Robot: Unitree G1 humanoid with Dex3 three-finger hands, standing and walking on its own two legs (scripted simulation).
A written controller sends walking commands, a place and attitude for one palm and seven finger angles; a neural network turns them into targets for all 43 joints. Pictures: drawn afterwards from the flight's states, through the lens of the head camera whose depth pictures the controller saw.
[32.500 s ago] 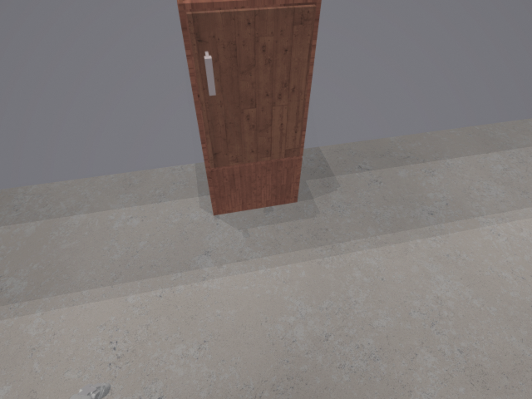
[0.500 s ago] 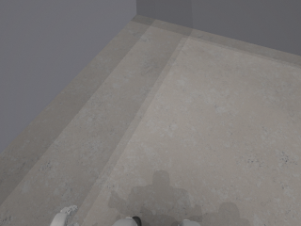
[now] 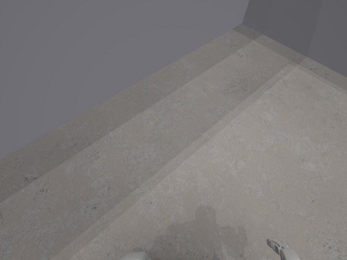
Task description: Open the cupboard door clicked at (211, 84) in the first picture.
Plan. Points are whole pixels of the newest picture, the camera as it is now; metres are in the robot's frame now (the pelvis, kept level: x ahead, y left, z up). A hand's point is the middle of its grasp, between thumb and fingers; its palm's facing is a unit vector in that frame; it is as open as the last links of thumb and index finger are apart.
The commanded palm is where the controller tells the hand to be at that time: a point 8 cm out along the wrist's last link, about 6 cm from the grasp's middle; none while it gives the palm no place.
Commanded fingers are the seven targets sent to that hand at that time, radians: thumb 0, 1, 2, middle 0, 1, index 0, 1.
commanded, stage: turn to face it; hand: left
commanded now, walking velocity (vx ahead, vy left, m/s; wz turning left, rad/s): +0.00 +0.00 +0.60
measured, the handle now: out of the picture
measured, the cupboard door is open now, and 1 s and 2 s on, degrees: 46 46 46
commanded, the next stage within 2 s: none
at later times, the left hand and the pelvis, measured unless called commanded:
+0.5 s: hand out of the picture +0.08 +0.18 -0.14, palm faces +0.23 -0.93 -0.29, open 7.3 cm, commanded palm none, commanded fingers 0.00 0.90 0.90 -0.20 -0.30 -0.20 -0.30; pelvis +0.02 -0.04 +0.01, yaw +16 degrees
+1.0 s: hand out of the picture -0.05 +0.21 -0.17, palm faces +0.57 -0.78 -0.24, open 7.3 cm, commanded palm none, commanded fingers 0.00 0.90 0.90 -0.20 -0.30 -0.20 -0.30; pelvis +0.02 -0.01 +0.01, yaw +34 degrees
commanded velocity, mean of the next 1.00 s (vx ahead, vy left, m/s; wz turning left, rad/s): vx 0.00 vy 0.00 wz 0.60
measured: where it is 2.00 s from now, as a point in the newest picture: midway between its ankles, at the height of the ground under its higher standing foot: outside the picture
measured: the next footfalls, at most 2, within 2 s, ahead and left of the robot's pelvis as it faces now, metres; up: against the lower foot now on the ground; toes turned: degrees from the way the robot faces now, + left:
right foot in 0.44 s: +0.07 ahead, -0.15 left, +0.00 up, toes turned +13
left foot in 0.84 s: +0.02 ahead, +0.09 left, +0.00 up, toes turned +35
